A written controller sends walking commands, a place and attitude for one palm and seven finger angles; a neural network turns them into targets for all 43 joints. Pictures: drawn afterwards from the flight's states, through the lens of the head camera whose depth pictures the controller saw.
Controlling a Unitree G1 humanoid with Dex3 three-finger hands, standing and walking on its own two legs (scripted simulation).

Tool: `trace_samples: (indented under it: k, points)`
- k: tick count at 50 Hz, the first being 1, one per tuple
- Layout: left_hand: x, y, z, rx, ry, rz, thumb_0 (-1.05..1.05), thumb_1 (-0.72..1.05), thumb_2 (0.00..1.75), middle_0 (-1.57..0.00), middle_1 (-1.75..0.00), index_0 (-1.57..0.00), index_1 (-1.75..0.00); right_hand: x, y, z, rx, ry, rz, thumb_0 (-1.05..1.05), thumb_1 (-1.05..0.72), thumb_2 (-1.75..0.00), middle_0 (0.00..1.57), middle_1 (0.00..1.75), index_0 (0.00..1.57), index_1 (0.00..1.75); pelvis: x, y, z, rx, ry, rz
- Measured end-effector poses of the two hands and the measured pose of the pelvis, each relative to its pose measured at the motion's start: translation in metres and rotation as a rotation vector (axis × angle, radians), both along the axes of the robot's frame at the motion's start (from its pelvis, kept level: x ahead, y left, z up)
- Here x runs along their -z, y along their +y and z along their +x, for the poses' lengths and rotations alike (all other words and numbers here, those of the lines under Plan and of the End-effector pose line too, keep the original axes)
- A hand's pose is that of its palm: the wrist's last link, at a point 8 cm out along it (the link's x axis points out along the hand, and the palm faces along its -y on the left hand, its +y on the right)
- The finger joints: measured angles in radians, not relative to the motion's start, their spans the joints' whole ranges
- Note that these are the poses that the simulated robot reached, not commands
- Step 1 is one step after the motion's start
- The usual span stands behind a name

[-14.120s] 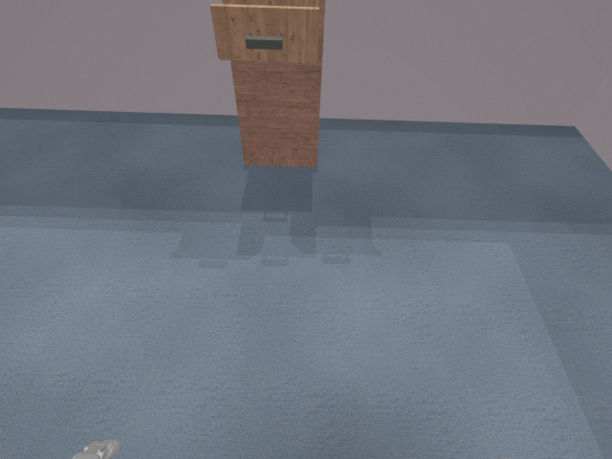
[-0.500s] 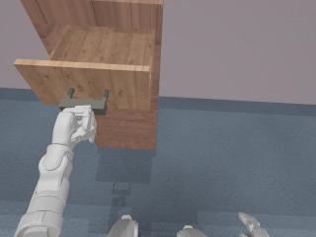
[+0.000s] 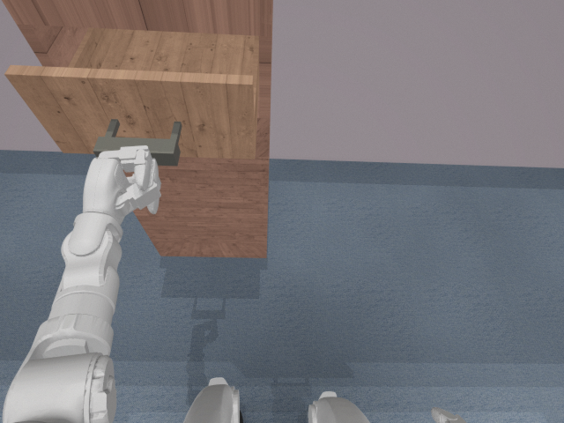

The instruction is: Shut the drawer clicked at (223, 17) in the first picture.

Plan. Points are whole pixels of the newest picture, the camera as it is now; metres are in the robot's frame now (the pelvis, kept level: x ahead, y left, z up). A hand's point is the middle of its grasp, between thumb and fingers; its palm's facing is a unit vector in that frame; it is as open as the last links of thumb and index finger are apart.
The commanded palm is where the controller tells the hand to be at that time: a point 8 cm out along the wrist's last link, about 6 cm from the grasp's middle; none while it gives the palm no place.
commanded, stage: push the drawer shut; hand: left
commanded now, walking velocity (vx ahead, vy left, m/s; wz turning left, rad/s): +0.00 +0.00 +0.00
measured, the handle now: (142, 139) +0.51 +0.21 +0.06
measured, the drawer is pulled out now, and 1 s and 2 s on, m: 0.11 0.00 0.00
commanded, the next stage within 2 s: pull the fist back off the drawer in 1.26 s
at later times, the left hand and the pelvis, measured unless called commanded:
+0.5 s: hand (163, 155) +0.48 +0.17 +0.06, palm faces -0.02 -1.00 -0.02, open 3.2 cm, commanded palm +0.47 +0.22 +0.07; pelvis +0.00 +0.00 -0.01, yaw -1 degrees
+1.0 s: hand (172, 127) +0.54 +0.17 +0.06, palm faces +0.00 -1.00 -0.03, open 3.4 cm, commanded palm +0.53 +0.20 +0.07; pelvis +0.00 +0.00 -0.02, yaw -2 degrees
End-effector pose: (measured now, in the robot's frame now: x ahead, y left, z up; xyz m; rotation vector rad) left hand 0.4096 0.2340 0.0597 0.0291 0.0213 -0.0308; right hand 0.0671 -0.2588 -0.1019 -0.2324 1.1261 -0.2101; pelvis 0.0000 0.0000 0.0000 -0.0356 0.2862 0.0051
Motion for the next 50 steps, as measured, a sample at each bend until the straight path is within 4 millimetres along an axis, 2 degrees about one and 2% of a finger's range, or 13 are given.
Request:
trace_samples:
  k: [20,50]
  points:
    - [-0.003,-0.006,0.044,-0.007,0.002,-0.005,0.03,0.84,0.9,-1.4,-1.6,-1.4,-1.6,0.009,0.0,-0.042,0.058,0.121,0.009,0.01,-0.91,-0.9,0.2,0.3,0.2,0.3,0.007,-0.001,-0.001,0.017,0.041,-0.005]
    - [-0.007,-0.012,0.108,-0.032,0.014,0.001,0.06,0.86,0.91,-1.4,-1.6,-1.4,-1.6,0.01,0.004,-0.098,0.112,0.281,-0.018,0.0,-0.91,-0.9,0.2,0.3,0.2,0.3,0.018,0.003,-0.004,0.021,0.124,-0.028]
